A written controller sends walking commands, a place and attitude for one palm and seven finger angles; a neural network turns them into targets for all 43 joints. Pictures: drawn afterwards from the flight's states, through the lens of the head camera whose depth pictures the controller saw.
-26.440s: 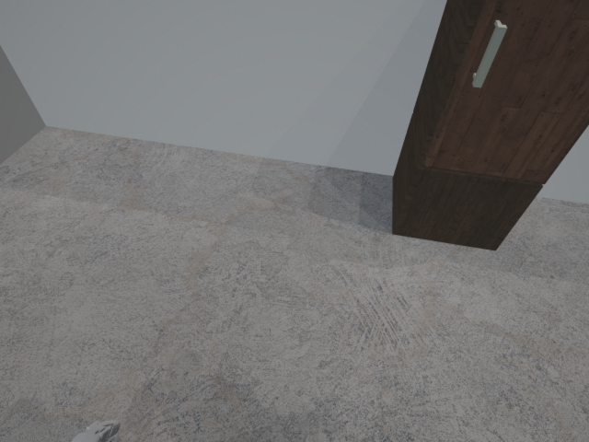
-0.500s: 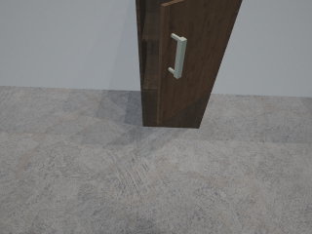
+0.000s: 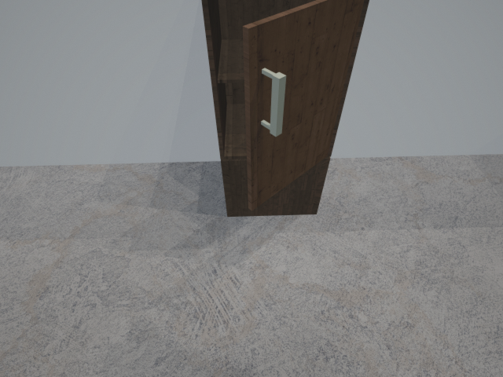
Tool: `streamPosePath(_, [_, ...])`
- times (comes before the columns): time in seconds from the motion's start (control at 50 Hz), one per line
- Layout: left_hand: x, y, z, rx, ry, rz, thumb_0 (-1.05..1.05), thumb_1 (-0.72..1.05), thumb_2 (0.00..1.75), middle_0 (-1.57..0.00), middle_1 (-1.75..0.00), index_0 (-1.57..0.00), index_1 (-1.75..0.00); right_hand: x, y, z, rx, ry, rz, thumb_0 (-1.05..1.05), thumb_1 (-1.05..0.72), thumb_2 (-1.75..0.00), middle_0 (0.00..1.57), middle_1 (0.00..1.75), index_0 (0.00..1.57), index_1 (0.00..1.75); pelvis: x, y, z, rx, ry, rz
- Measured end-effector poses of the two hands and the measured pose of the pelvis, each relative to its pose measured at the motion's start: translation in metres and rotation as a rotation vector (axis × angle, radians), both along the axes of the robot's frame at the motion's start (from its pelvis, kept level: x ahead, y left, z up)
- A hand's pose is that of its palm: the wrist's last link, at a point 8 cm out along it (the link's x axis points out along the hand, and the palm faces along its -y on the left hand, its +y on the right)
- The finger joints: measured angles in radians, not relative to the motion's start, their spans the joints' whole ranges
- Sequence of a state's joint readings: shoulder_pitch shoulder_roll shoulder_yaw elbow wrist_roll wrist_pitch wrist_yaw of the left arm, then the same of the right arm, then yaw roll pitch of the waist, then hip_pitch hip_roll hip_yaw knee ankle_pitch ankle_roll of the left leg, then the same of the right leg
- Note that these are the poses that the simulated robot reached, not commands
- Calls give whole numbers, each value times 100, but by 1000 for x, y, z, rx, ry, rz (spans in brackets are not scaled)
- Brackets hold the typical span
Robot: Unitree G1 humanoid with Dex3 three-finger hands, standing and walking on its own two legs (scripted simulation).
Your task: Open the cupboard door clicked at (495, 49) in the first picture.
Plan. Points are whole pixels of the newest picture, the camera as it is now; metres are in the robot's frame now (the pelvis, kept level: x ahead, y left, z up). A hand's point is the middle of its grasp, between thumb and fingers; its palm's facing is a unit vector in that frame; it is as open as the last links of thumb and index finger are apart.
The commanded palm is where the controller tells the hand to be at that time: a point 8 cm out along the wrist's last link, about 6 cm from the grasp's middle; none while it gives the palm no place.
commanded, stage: let the arm hang, fingers relaxed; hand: left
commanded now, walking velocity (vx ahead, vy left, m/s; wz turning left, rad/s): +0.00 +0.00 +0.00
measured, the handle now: (271, 103) +0.70 -0.01 +0.07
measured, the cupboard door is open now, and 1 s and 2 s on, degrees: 41 41 41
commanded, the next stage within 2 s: look to check the result in 0.12 s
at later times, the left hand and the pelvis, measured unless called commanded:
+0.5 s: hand out of the picture +0.08 +0.23 -0.16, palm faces -0.02 -0.95 -0.32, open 7.4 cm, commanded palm none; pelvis +0.02 -0.01 +0.00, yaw +0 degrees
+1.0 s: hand out of the picture +0.12 +0.21 -0.16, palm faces -0.06 -0.95 -0.32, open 7.4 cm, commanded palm none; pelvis +0.04 -0.01 +0.00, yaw -4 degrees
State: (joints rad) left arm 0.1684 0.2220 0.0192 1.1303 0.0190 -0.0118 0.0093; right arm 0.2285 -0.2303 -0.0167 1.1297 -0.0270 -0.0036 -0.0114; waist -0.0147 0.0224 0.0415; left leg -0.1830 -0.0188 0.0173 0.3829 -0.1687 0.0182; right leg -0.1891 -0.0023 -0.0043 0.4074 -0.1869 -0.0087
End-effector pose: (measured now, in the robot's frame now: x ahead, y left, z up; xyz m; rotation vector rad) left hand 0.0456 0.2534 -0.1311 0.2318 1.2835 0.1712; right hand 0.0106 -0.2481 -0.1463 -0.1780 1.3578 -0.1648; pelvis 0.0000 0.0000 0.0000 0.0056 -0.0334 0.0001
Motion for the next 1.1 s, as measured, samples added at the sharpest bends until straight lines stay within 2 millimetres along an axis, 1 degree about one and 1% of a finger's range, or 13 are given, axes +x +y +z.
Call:
streamPosePath(0.14, [14, 5, 3, 12, -14, -15, 0, 91, 89, -20, -30, -20, -30, 11, -11, 4, -24, -10, 4, 1, -91, -90, 20, 30, 20, 30, 4, -1, 1, 0, 1, -2])
streamPosePath(0.28, [18, 13, 6, 34, 2, -18, 0, 91, 89, -20, -30, -20, -30, 27, -21, 8, -42, -22, 20, 1, -91, -90, 20, 30, 20, 30, 8, -3, 2, -1, 6, -2])
streamPosePath(0.44, [23, 19, 10, 55, 14, -14, 1, 91, 89, -20, -30, -20, -30, 50, -31, 11, -57, -42, 42, 1, -91, -90, 20, 30, 20, 30, 16, -5, 3, -1, 12, 1])
streamPosePath(0.64, [40, 20, 13, 66, -5, -18, 1, 91, 89, -20, -30, -20, -30, 81, -41, 17, -74, -85, 62, 1, -91, -90, 20, 30, 20, 30, 27, -9, 4, 0, 16, 2])
streamPosePath(0.78, [55, 19, 15, 69, -25, -28, 1, 91, 89, -20, -30, -20, -30, 94, -47, 19, -81, -102, 68, 1, -91, -90, 20, 30, 20, 30, 33, -12, 5, 0, 19, 1])
streamPosePath(0.88, [64, 17, 16, 71, -32, -35, 1, 91, 89, -20, -30, -20, -30, 98, -50, 20, -88, -102, 64, 1, -90, -90, 20, 30, 20, 30, 37, -14, 5, 0, 23, -9])
streamPosePath(0.94, [67, 14, 12, 71, -22, -40, 1, 91, 89, -20, -30, -20, -30, 96, -49, 18, -90, -108, 38, 1, -91, -90, 20, 30, 20, 30, 38, -14, 3, 0, 26, -33])
streamPosePath(1.02, [67, 3, 4, 49, 8, -64, 0, 91, 89, -20, -30, -20, -29, 83, -41, 12, -74, -107, -15, 1, -91, -90, 20, 30, 20, 30, 38, -15, -1, 2, 26, -75])
streamPosePath(1.1, [69, -10, -5, 21, 30, -101, 1, 91, 89, -20, -30, -20, -29, 61, -34, 4, -54, -92, -72, 0, -91, -90, 20, 30, 20, 30, 34, -17, -7, 16, 25, -118])
